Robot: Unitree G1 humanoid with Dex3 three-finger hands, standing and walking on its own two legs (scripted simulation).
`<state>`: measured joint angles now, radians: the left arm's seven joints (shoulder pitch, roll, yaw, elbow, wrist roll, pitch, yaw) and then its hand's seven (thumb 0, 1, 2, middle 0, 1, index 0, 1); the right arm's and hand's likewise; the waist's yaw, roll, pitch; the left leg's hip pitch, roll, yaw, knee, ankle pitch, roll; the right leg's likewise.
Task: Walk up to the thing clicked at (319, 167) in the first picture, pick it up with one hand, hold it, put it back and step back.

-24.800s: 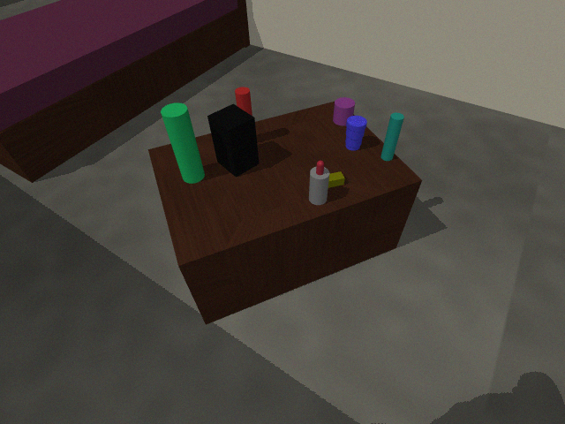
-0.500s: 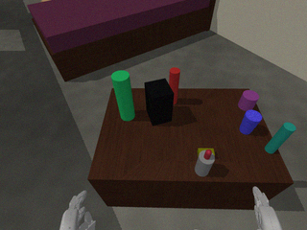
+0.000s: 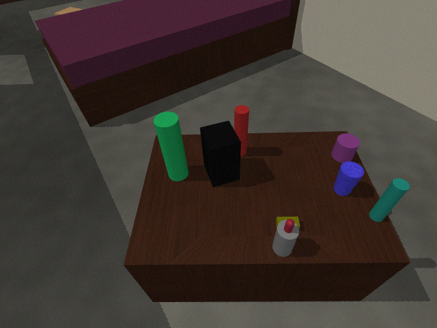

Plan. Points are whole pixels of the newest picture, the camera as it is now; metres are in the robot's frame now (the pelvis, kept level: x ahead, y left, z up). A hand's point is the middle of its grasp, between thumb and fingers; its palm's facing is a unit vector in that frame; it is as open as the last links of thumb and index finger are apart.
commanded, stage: stand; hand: right
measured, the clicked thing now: (286, 235) +0.42 -0.16 -0.25
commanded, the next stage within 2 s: none
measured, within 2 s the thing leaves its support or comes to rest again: neither
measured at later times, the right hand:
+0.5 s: hand out of the picture +0.03 -0.25 -0.13, palm faces -0.02 +0.94 -0.34, open 7.4 cm
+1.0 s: hand out of the picture +0.05 -0.25 -0.12, palm faces -0.02 +0.94 -0.34, open 7.4 cm
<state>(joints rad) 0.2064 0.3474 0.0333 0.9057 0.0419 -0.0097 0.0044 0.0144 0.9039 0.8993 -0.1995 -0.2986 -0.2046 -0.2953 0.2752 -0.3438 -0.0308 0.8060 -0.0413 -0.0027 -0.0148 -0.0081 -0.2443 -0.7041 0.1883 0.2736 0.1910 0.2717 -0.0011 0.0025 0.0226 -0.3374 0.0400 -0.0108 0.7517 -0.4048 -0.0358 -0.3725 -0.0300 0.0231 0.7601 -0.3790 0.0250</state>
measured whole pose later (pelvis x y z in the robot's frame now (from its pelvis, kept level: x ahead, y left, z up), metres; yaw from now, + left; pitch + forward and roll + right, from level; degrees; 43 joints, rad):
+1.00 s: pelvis -0.01 +0.00 +0.03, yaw -1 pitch -3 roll +0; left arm 0.12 0.33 0.00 1.16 0.01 -0.01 0.00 0.01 0.90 0.90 -0.20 -0.30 -0.20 -0.29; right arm 0.13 -0.34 0.00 1.14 -0.01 -0.01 0.00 0.00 -0.91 -0.90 0.20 0.30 0.20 0.30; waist 0.00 -0.01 0.06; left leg -0.10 0.04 0.01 0.36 -0.20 -0.04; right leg -0.14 -0.03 0.03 0.36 -0.17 0.03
